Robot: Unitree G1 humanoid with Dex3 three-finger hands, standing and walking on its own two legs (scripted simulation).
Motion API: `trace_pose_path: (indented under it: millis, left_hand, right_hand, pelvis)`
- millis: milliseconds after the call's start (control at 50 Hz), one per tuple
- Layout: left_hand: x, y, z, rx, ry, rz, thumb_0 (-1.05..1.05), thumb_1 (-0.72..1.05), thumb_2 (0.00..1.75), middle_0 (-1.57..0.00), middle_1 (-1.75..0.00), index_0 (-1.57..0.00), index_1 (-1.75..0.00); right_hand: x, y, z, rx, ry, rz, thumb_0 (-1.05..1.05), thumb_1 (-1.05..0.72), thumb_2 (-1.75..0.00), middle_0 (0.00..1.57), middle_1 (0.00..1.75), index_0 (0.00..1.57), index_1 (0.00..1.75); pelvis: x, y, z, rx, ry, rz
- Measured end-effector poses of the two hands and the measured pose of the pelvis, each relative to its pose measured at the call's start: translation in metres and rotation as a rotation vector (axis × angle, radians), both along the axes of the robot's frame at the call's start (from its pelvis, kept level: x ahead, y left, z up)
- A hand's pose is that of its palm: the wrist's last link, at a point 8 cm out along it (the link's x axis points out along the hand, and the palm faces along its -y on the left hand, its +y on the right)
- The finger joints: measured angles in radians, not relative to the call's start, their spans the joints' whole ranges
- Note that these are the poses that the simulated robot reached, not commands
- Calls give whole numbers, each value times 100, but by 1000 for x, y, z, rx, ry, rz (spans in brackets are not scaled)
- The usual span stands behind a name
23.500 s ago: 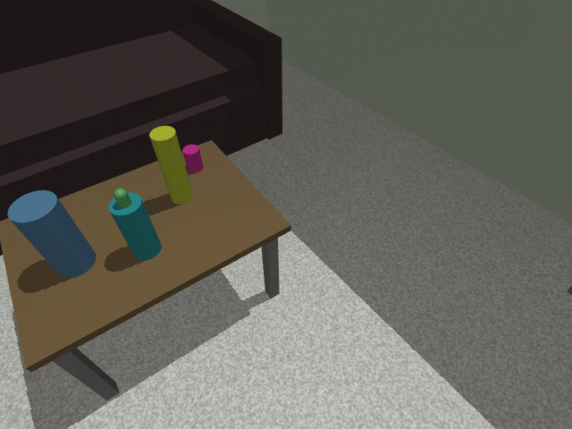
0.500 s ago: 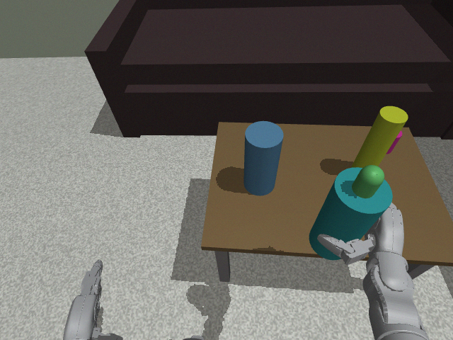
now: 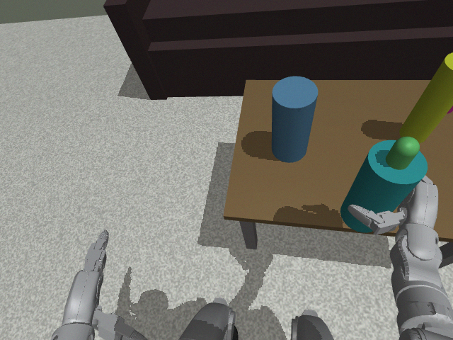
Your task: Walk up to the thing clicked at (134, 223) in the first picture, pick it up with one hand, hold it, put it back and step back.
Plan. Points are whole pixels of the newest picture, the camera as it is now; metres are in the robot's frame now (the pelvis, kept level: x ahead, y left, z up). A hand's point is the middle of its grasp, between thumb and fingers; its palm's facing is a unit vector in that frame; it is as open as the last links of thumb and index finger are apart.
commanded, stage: crouch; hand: right
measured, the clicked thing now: (380, 185) +0.40 -0.19 +0.00
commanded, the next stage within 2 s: lower in 0.76 s
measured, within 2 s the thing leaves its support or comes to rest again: neither
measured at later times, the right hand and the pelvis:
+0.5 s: hand (373, 170) +0.48 -0.22 -0.09, palm faces +0.26 +0.97 +0.00, open 11.1 cm; pelvis -0.01 -0.01 -0.05, yaw +2 degrees
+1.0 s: hand (371, 168) +0.50 -0.22 -0.11, palm faces +0.26 +0.96 -0.02, open 11.1 cm; pelvis -0.01 +0.00 -0.06, yaw +2 degrees
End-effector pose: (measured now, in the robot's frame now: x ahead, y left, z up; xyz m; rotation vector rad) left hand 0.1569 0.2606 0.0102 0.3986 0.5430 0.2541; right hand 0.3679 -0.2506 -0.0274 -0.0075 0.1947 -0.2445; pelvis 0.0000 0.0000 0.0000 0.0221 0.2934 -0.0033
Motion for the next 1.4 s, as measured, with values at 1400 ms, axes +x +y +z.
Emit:
trace_pose_path:
  millis: [1400]
  left_hand:
    - [-18, -6, 0, 323, 29, -45, -1, -53, 6, -6, -5, -6, -4]
  right_hand:
    - [113, -21, -131, 0, -46, 16, -4, 60, -103, 64, 105, 73, 110]
  pelvis:
    - [-17, -4, -96, 93, 257, 20]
